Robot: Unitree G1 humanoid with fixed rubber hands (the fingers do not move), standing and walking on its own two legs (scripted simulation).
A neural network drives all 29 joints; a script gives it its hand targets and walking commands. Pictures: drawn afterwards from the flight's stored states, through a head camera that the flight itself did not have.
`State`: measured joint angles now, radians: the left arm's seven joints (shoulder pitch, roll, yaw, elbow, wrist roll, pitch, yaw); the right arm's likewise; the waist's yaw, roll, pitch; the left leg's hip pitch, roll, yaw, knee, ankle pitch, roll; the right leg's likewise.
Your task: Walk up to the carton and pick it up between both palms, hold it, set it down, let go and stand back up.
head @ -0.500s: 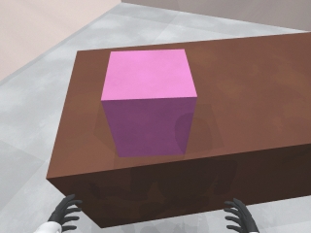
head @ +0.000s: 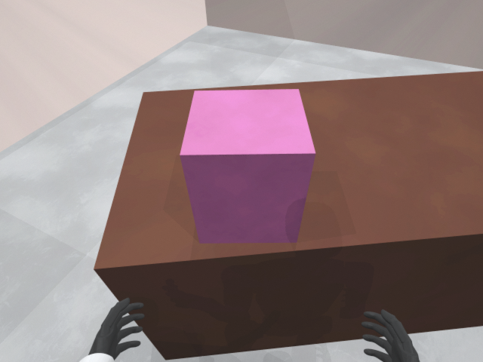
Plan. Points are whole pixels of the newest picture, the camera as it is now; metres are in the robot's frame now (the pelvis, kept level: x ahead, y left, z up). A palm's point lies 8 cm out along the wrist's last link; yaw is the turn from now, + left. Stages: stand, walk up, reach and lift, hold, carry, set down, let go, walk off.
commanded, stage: reach and lift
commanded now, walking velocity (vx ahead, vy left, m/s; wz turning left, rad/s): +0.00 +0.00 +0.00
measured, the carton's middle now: (247, 169) +0.48 +0.02 +0.05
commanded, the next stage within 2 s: none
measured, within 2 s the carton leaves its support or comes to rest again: neither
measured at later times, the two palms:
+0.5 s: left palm (105, 302) +0.21 +0.23 +0.02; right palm (387, 307) +0.22 -0.20 +0.01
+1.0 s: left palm (116, 267) +0.25 +0.21 +0.07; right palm (402, 271) +0.25 -0.22 +0.06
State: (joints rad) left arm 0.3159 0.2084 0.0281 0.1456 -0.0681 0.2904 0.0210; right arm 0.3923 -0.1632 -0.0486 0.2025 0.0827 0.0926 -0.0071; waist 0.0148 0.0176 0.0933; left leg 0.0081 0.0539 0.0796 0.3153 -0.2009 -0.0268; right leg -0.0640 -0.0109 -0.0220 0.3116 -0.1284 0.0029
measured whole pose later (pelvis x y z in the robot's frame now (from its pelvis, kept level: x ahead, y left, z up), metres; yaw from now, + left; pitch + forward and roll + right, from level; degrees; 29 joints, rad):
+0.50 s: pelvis +0.03 +0.01 +0.00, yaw +0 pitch -4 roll +0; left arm 0.30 0.26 0.01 -0.04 -0.18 0.18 0.03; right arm 0.37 -0.15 -0.02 -0.01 0.17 0.05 -0.07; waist 0.04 0.01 0.07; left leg -0.01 0.05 0.07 0.31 -0.23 -0.02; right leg -0.08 -0.01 -0.01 0.30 -0.16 0.01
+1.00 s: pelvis +0.01 +0.00 +0.00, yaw +0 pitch -4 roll +0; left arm 0.15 0.23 0.01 -0.12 -0.21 0.27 0.05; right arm 0.21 -0.20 -0.09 -0.09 0.23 0.12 -0.07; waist 0.02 0.01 0.07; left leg -0.01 0.05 0.05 0.30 -0.21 -0.02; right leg -0.08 0.00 0.00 0.29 -0.13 0.01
